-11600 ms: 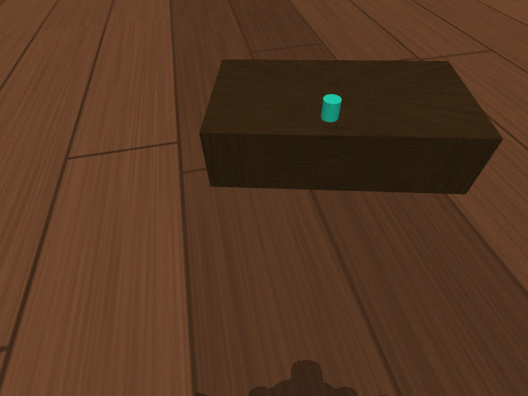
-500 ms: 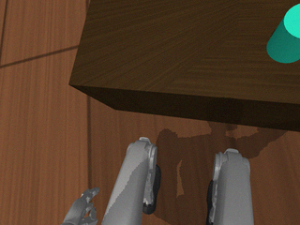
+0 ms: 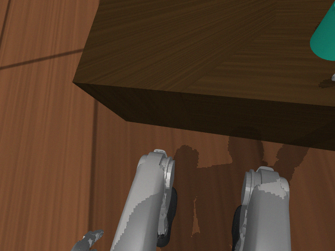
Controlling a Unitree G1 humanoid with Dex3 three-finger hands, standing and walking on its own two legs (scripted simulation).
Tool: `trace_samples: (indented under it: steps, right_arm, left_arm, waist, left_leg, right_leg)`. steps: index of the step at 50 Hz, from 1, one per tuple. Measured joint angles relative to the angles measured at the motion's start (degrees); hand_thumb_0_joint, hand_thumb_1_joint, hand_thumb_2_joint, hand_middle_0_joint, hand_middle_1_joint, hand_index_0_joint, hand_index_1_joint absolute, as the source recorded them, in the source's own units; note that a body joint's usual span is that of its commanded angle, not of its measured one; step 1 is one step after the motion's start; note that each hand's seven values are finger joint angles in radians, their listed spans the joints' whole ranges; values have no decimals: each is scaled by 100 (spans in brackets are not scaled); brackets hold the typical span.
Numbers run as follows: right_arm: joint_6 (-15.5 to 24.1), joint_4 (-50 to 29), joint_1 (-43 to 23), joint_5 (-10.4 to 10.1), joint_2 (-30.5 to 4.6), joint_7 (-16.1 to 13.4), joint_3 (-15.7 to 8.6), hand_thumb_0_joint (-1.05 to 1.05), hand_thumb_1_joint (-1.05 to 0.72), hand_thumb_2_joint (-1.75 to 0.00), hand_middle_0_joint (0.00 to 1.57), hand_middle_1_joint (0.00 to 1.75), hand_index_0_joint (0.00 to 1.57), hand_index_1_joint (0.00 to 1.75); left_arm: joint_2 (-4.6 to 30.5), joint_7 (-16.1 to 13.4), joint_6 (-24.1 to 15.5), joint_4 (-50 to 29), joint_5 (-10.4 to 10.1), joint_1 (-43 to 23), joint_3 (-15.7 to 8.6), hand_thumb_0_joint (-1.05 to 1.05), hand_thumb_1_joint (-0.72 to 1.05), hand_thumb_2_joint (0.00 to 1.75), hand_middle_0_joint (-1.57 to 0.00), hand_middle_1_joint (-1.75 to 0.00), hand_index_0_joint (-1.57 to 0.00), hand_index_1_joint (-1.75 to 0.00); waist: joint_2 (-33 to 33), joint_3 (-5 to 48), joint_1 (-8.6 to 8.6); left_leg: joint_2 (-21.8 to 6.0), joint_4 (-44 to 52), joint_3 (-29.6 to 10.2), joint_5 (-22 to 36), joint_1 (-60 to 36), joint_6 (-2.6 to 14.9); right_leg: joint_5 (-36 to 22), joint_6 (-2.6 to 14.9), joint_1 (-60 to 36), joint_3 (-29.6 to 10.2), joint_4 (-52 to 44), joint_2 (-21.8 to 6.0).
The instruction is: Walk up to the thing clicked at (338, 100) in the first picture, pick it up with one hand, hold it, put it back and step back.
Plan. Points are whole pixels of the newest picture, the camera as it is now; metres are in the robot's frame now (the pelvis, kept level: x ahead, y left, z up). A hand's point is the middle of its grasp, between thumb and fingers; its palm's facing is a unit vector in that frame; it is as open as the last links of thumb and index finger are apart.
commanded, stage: close in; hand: right
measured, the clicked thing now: out of the picture +0.58 -0.26 +0.02
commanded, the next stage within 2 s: rest palm in 0.18 s
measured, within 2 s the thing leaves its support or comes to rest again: leaves its support in 1.58 s
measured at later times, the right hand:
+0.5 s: hand out of the picture +0.55 -0.27 +0.03, palm faces +0.22 +0.97 -0.01, open 17.1 cm
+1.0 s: hand out of the picture +0.57 -0.27 +0.03, palm faces +0.25 +0.97 -0.03, open 12.2 cm
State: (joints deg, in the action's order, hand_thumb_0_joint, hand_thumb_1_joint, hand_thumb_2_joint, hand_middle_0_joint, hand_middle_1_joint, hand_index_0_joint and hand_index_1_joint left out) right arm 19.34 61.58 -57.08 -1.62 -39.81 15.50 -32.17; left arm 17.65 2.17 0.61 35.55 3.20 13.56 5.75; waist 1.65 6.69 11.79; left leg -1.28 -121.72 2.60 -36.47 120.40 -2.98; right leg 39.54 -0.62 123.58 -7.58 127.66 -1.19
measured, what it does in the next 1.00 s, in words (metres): stands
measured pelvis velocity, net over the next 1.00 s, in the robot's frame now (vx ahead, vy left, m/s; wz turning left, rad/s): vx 0.01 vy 0.00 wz -0.03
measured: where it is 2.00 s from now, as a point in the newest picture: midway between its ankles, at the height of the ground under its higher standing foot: (200, 237)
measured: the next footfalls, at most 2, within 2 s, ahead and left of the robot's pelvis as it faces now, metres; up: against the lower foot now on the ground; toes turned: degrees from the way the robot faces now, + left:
none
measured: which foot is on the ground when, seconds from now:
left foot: down 0.00-1.00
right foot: down 0.00-1.00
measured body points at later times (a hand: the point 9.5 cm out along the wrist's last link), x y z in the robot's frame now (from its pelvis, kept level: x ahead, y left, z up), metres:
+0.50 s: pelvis +0.01 +0.00 +0.01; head +0.23 -0.05 +0.39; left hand +0.09 +0.29 -0.10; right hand +0.53 -0.32 +0.03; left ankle +0.11 +0.14 -0.36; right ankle +0.08 -0.13 -0.36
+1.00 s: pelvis +0.01 +0.00 +0.01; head +0.24 -0.05 +0.39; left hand +0.06 +0.28 -0.10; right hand +0.55 -0.32 +0.03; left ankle +0.11 +0.14 -0.36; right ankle +0.08 -0.13 -0.36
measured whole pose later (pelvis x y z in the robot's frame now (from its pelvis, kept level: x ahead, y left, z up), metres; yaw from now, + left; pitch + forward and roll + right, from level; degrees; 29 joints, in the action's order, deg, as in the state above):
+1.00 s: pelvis +0.01 +0.00 +0.01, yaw -2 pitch +36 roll +6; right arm 21.3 63.0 -61.5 0.4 -37.4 8.7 -30.7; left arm 17.4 2.7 4.4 34.2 4.2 13.1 4.4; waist 1.2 5.3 12.5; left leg -1.9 -121.5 1.7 -37.6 120.2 -2.6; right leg 40.0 -1.1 122.6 -6.5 126.0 -0.8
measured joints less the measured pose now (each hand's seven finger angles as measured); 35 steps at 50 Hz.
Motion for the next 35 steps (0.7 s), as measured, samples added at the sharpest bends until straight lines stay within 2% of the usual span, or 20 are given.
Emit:
trace_samples:
  steps: [10,18,24,28,35]
  right_arm:
    - [210,-121,178,-81,316,-264,-120,-1,49,-2,6,4,5,3]
    - [308,-191,109,-2,519,-353,24,-1,49,-3,5,4,4,4]
    - [325,-54,-21,53,525,-415,119,-1,46,-4,6,4,5,4]
    - [362,88,-139,67,484,-469,141,-1,44,-4,12,7,11,7]
    - [392,219,-331,113,337,-505,119,-1,42,-5,32,17,31,16]
  left_arm:
    - [78,13,115,-199,34,-71,-139,0,92,88,-21,-30,-21,-29]
    - [41,28,195,-137,74,-200,-241,0,91,89,-21,-30,-20,-29]
    - [16,31,213,-120,87,-263,-257,0,89,91,-21,-30,-19,-30]
    - [13,34,220,-116,94,-259,-233,0,89,91,-21,-30,-19,-31]
    - [10,48,258,-126,109,-199,-173,0,90,90,-21,-30,-20,-30]
  waist:
    - [26,-1,-37]
    - [-60,-18,-104]
    - [-58,-22,-93]
    - [-43,-27,-73]
    - [-31,-94,-2]
  left_leg:
    - [-16,107,-55,-113,-124,29]
    - [-44,51,-73,-127,-98,55]
    - [-48,44,-95,-102,-79,45]
    - [-52,37,-113,-87,-46,37]
    - [-55,-21,-125,-84,35,30]
  right_leg:
    - [92,-38,-206,76,-206,-16]
    - [74,-71,-195,92,-196,13]
    - [43,-56,-175,114,-192,20]
    - [23,-43,-140,133,-189,25]
    - [15,-39,-57,138,-133,34]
